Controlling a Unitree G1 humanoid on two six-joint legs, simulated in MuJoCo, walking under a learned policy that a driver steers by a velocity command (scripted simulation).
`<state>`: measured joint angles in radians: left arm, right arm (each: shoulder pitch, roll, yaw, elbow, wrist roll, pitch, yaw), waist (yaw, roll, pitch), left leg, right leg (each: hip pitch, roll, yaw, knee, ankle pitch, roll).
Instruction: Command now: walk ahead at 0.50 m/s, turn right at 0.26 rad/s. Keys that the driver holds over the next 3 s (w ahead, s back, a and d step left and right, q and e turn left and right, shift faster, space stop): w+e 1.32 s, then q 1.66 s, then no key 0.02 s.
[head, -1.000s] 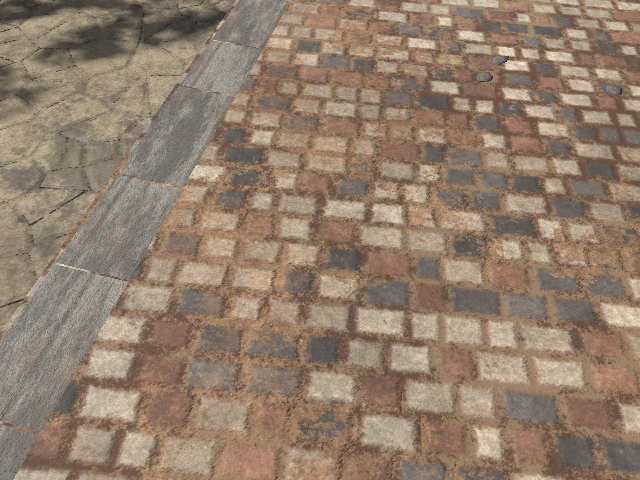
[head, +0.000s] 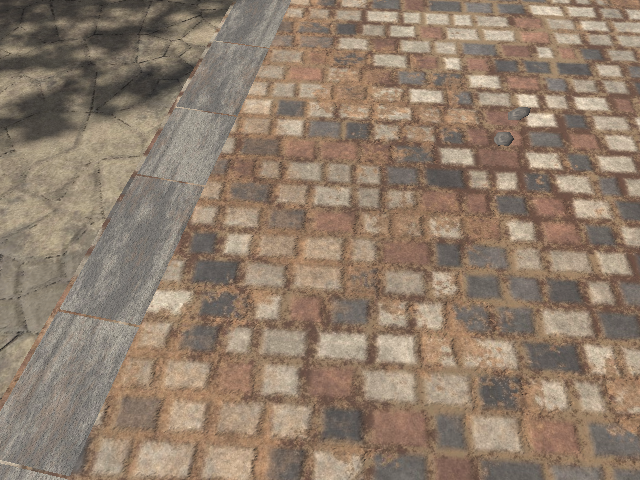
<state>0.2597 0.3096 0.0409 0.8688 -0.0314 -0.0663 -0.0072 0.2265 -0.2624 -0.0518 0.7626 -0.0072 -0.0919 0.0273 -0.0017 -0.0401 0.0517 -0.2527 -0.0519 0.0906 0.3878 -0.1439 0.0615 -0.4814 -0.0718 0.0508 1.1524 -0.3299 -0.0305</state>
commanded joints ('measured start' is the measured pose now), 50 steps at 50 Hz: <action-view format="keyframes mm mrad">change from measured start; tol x32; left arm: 1 58 53 18 -42 2 21 9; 50 22 73 53 -265 1 42 10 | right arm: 1 -20 -110 -31 -33 -3 -36 -3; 50 -14 -104 -32 -58 -2 -21 -24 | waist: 1 22 106 -32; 14 -57 85 29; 20 110 -142 -457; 50 -20 160 -39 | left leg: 1 57 295 -214 -274 114 172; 12 303 313 46 -239 267 100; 17 342 300 118 204 836 27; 18 151 259 127 472 664 -15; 19 -321 79 91 851 -187 -88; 21 -577 57 -196 1016 -380 -57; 39 -197 57 -178 98 115 -87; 43 592 428 -698 3 -136 184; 45 490 443 -771 -96 -426 165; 50 141 305 -325 -192 -24 111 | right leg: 1 -104 -72 60 -37 80 26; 8 -129 -40 -16 -437 448 34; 17 135 118 -159 -580 181 -103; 20 933 -272 813 -825 -22 -419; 28 291 -81 262 -929 469 -279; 36 265 -32 264 -864 252 -182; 41 327 -20 346 -648 309 -121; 44 -278 125 135 100 -263 7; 50 -204 -30 62 19 8 23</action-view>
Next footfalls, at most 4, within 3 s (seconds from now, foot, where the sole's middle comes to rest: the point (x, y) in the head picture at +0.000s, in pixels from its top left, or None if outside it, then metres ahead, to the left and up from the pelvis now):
0.36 right None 0.36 -0.17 -0.78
0.84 left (358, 379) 0.69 -0.07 -0.78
1.36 right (523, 356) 0.75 -0.45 -0.78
1.86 left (469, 277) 0.98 -0.36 -0.78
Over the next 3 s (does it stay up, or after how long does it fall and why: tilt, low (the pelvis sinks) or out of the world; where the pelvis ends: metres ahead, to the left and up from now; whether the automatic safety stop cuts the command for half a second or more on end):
stays up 0.86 -0.40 0.00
